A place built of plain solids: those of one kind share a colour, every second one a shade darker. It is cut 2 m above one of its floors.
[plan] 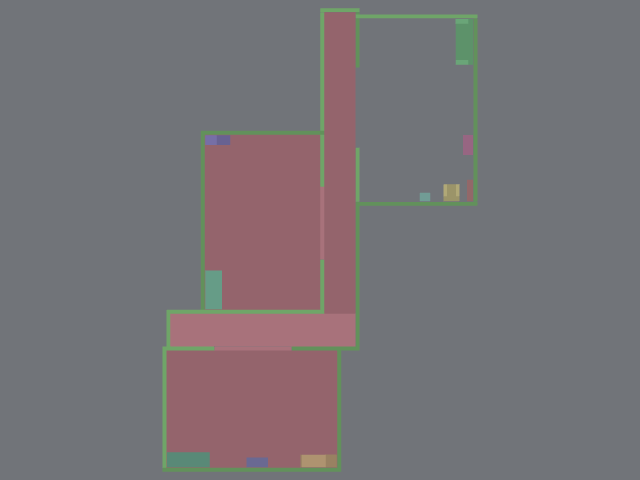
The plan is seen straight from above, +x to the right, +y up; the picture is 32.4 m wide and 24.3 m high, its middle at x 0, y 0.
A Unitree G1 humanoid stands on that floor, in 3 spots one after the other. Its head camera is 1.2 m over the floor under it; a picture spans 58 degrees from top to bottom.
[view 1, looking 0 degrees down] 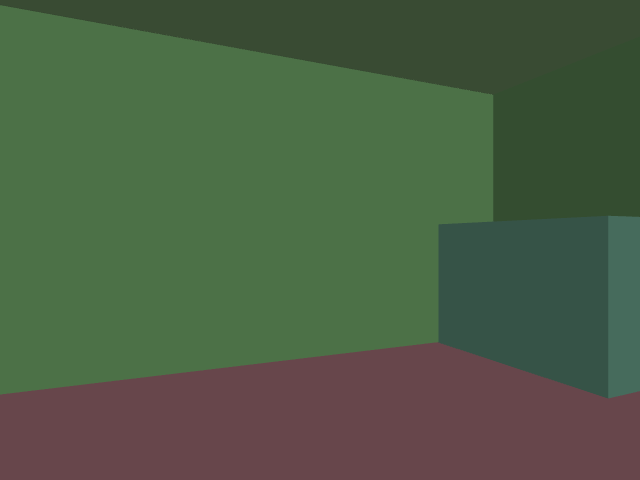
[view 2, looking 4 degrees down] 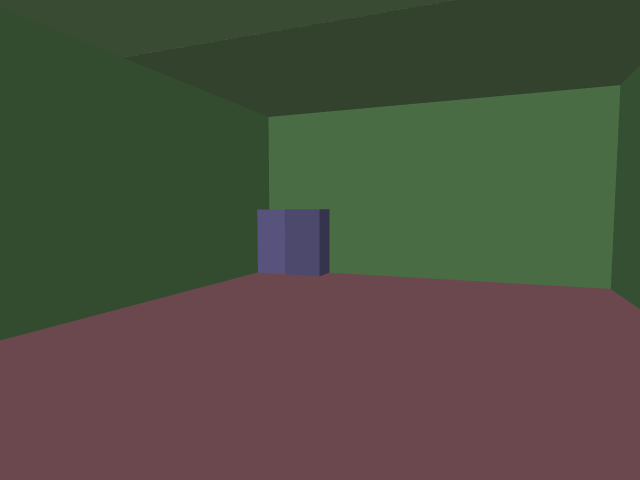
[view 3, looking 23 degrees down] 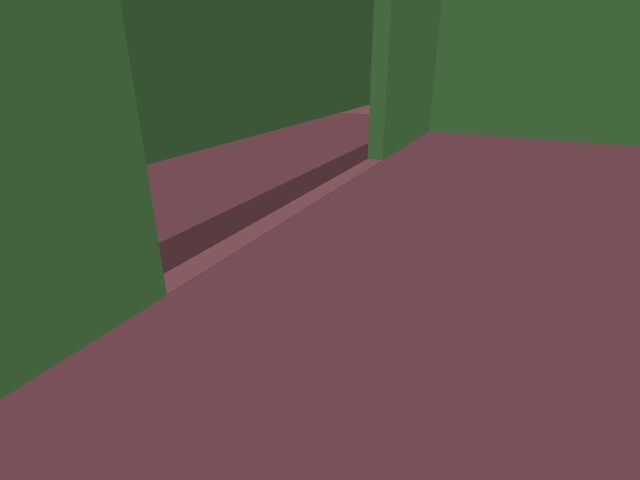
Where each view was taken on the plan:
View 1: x -1.64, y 0.55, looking -114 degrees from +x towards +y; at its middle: wall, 4.47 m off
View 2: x -1.64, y -2.35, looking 112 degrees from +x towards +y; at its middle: carton_stack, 7.76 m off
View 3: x -1.64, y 4.18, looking -64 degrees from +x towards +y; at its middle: floor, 3.07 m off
